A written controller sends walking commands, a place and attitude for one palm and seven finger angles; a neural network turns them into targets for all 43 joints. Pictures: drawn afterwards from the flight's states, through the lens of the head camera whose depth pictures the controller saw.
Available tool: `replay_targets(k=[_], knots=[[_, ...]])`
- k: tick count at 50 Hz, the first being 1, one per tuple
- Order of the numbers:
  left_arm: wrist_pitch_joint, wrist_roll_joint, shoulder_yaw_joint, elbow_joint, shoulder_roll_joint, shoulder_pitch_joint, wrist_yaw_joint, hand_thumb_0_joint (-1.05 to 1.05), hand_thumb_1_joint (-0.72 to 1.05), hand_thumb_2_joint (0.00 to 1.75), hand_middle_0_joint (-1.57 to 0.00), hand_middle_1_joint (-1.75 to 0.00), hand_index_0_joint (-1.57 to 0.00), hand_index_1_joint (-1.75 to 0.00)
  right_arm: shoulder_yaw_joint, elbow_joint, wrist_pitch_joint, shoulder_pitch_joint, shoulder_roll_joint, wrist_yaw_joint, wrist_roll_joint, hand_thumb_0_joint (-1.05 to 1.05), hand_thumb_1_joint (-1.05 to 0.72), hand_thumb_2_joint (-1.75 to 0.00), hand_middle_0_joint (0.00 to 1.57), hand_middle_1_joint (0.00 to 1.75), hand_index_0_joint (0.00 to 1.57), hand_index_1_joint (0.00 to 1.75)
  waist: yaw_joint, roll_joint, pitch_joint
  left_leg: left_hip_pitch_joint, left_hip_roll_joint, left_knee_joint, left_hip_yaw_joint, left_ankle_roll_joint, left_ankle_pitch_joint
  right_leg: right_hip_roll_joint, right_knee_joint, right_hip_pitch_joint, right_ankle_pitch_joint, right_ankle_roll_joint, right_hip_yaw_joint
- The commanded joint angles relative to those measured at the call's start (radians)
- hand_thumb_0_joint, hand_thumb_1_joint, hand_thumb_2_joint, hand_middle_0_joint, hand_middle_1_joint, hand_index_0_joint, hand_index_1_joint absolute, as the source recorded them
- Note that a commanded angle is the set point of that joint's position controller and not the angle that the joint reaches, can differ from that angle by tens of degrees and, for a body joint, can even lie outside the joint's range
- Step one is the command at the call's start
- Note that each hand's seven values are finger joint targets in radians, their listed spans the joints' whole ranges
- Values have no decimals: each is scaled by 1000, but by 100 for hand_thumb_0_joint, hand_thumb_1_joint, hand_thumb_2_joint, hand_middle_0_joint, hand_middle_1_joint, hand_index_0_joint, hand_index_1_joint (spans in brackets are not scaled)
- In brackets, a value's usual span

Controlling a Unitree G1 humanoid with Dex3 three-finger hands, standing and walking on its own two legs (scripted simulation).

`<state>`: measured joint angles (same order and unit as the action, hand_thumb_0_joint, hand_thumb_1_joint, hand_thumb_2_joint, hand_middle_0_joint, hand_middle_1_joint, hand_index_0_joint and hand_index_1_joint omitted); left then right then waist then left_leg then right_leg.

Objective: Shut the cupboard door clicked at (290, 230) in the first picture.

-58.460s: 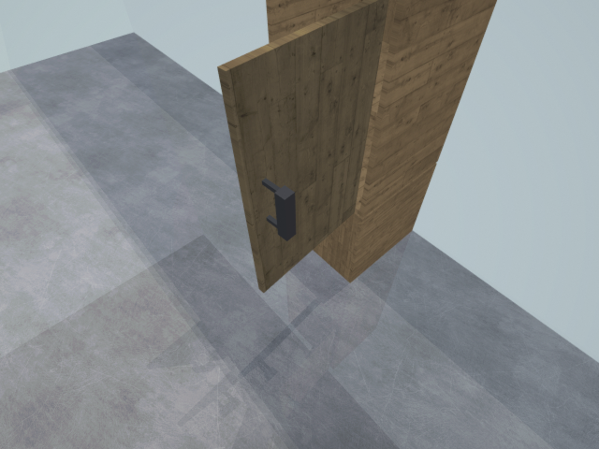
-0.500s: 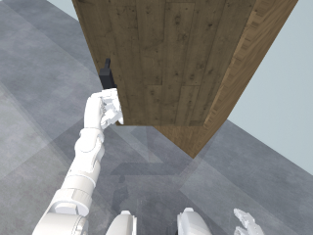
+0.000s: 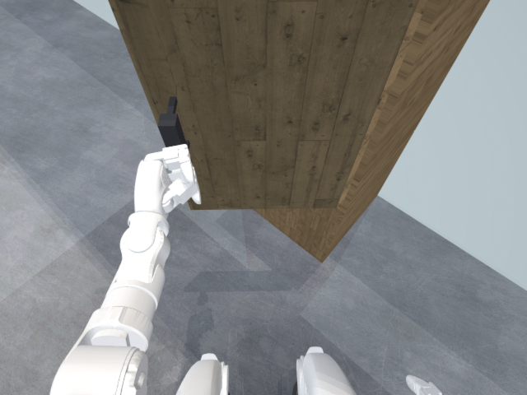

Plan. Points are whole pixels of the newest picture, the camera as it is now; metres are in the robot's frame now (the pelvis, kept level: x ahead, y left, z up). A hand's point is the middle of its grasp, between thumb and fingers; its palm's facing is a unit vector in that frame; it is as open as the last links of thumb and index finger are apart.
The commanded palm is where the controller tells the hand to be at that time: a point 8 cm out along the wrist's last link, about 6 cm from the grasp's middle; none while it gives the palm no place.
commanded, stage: push the door shut along its arc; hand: left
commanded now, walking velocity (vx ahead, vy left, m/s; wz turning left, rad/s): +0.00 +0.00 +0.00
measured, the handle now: (178, 135) +0.52 +0.14 +0.05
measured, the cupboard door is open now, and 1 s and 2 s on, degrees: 42 27 18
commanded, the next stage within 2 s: pull the fist back off the door in 1.72 s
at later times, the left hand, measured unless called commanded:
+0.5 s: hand (199, 154) +0.48 +0.10 +0.05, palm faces -0.13 -0.99 -0.04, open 3.1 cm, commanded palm +0.47 +0.14 +0.05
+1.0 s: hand (220, 129) +0.53 +0.06 +0.05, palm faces -0.28 -0.96 -0.02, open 3.1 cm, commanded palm +0.54 +0.11 +0.05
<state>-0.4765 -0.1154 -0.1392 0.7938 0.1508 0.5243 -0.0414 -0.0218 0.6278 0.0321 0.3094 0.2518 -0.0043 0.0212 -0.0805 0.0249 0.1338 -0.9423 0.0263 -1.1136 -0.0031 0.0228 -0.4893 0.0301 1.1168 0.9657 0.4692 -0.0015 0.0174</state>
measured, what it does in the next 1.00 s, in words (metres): stands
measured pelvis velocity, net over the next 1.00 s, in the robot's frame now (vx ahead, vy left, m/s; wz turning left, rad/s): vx -0.01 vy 0.01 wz -0.01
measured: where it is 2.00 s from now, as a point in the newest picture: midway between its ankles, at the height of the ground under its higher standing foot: outside the picture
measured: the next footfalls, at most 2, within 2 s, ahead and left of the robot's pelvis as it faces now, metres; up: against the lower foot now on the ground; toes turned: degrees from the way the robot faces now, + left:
none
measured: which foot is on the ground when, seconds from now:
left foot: down 0.00-1.00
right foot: down 0.00-1.00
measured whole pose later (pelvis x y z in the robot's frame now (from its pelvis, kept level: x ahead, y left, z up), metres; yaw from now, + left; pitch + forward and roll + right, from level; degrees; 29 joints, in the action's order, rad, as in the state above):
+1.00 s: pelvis -0.01 +0.01 -0.03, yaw -1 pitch +27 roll -2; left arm -0.36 -0.05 -0.23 1.25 0.39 1.13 -0.23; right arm 0.02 0.65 0.03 0.37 0.27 0.01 0.04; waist -0.24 0.05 0.12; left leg -1.22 0.03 -1.27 -0.03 0.01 -0.52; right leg 0.02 1.22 1.22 0.47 0.01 0.03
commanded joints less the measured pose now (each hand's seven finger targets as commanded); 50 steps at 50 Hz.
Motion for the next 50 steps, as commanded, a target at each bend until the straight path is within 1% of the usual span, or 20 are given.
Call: replay_targets(k=[1,6,8,11,13,15,17,20,23,25,27,30,33,34,37,38,43,45,48,50], knots=[[-69,8,-12,-209,106,361,9,0,90,90,-130,-150,-130,-150,-43,-113,35,49,124,-3,0,0,-90,-90,20,30,20,30,-10,-34,392,173,-36,137,19,-38,185,-28,-160,-269,-252,-12,-3],[-79,30,-10,-130,140,545,4,0,90,90,-130,-150,-130,-150,-38,-89,31,49,129,-10,-1,0,-90,-90,20,30,20,30,-57,-40,356,155,-33,122,5,-40,131,-29,-158,-201,-195,-10,-5],[-84,29,-38,-97,170,579,-3,0,90,90,-130,-150,-130,-150,-36,-87,33,50,131,-15,1,0,-90,-90,20,30,20,30,-52,-17,393,164,-35,113,3,-39,148,-29,-145,-201,-210,-12,-6],[-70,25,-40,-8,176,625,-29,0,90,90,-130,-150,-130,-150,-31,-82,31,59,136,-13,0,0,-90,-90,20,30,20,30,-66,-24,390,140,-36,105,-2,-40,138,-31,-137,-182,-198,-13,-4],[-72,25,-66,6,210,647,-43,0,90,90,-130,-150,-130,-150,-33,-82,29,75,140,-13,3,0,-90,-90,20,30,20,30,-57,0,445,154,-37,93,-6,-38,185,-30,-116,-195,-242,-17,-4],[-64,21,-49,21,191,668,-62,0,90,90,-130,-150,-130,-150,-34,-83,23,87,142,-10,2,0,-90,-90,20,30,20,30,-72,-25,456,154,-34,83,-8,-40,210,-32,-110,-189,-268,-14,-1],[-59,16,-20,37,164,723,-79,0,90,90,-130,-150,-130,-150,-35,-82,21,102,142,-9,1,0,-90,-90,20,30,20,30,-95,-6,443,158,-35,74,-14,-44,212,-35,-108,-153,-260,-16,3],[-41,20,-29,86,199,809,-94,0,90,90,-130,-150,-130,-150,-34,-64,14,116,154,-11,0,0,-90,-90,20,30,20,30,-121,-35,418,106,-33,65,-17,-48,150,-33,-119,-132,-205,-11,-5],[-37,20,-49,105,229,844,-112,0,90,90,-130,-150,-130,-150,-38,-53,14,139,163,-10,3,0,-90,-90,20,30,20,30,-121,2,477,144,-31,56,-29,-46,186,-34,-101,-113,-214,-17,4],[-28,21,-15,112,199,865,-130,0,90,90,-130,-150,-130,-150,-36,-52,11,149,161,-6,4,0,-90,-90,20,30,20,30,-133,15,483,150,-30,50,-33,-47,193,-36,-98,-93,-214,-17,7],[-25,19,-30,120,222,887,-141,0,90,90,-130,-150,-130,-150,-36,-52,11,165,165,-6,6,0,-90,-90,20,30,20,30,-134,42,489,151,-32,43,-36,-49,204,-40,-91,-82,-216,-22,11],[-9,23,-37,152,246,947,-148,0,90,90,-130,-150,-130,-150,-35,-36,6,174,172,-4,4,0,-90,-90,20,30,20,30,-161,20,464,124,-26,34,-40,-51,175,-40,-98,-54,-187,-18,8],[-9,34,-74,158,312,987,-151,0,90,90,-130,-150,-130,-150,-31,-35,8,188,176,-3,7,0,-90,-90,20,30,20,30,-152,67,499,116,-28,25,-40,-51,173,-41,-89,-56,-178,-22,3],[-1,37,-59,184,298,993,-155,0,90,90,-130,-150,-130,-150,-30,-31,7,191,177,-2,7,0,-90,-90,20,30,20,30,-170,42,480,112,-25,25,-45,-53,165,-43,-91,-41,-168,-20,7],[3,41,-57,180,313,1064,-166,0,90,90,-130,-150,-130,-150,-28,-30,13,209,182,-1,10,0,-90,-90,20,30,20,30,-189,68,488,118,-25,13,-50,-57,158,-46,-83,-7,-152,-23,11],[9,42,-57,186,321,1074,-171,0,90,90,-130,-150,-130,-150,-27,-27,13,207,183,1,10,0,-90,-90,20,30,20,30,-185,97,506,121,-23,10,-49,-53,164,-44,-81,-7,-157,-23,8],[31,41,-55,197,326,1111,-199,0,90,90,-130,-150,-130,-150,-26,-22,14,227,186,6,12,0,-90,-90,20,30,20,30,-196,125,538,162,-15,-3,-62,-49,224,-49,-64,27,-186,-26,21],[50,44,-80,228,358,1135,-195,0,90,90,-130,-150,-130,-150,-23,-17,12,235,192,6,13,0,-90,-90,20,30,20,30,-208,105,511,135,-12,-10,-67,-51,208,-50,-62,44,-171,-26,24],[61,58,-118,238,415,1166,-188,0,90,90,-130,-150,-130,-150,-17,-22,13,246,192,9,18,0,-90,-90,20,30,20,30,-211,100,529,93,-14,-30,-57,-57,221,-53,-52,25,-186,-23,17],[65,72,-107,247,409,1168,-193,0,90,90,-130,-150,-130,-150,-16,-25,12,250,188,14,20,0,-90,-90,20,30,20,30,-211,116,541,92,-15,-38,-57,-56,234,-54,-45,26,-194,-25,17]])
